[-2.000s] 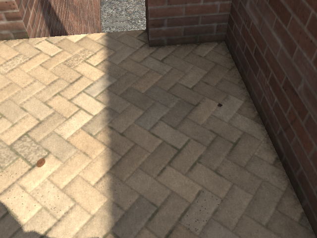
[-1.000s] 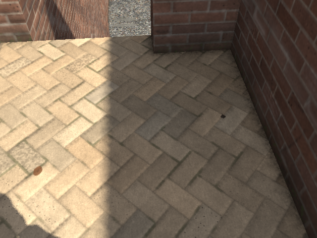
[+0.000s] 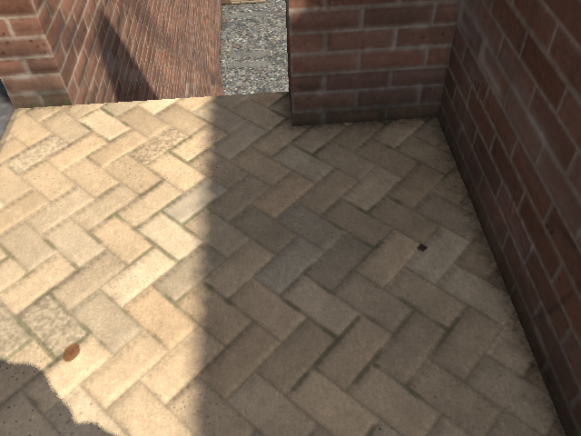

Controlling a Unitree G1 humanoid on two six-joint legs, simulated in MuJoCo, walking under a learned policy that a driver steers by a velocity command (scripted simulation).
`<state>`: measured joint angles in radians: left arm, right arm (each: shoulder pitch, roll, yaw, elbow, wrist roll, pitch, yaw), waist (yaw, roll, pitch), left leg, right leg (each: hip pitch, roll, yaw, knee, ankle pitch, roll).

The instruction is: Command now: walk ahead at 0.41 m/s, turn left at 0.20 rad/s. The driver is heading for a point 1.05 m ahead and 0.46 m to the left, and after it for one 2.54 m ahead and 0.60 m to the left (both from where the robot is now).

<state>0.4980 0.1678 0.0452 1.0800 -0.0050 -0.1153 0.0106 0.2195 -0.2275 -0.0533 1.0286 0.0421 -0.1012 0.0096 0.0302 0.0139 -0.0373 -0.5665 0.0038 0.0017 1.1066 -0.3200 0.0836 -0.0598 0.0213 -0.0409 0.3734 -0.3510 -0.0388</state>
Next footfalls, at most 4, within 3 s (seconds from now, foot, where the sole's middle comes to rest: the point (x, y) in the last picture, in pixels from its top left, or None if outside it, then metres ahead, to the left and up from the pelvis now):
0.28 left None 0.32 0.13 -0.78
0.76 right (318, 389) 0.64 0.01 -0.78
1.28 left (172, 351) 0.74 0.38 -0.78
1.80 right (217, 285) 0.95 0.29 -0.78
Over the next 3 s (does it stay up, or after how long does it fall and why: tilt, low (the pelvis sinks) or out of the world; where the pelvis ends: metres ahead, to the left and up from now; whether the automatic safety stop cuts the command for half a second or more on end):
stays up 0.87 0.32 0.01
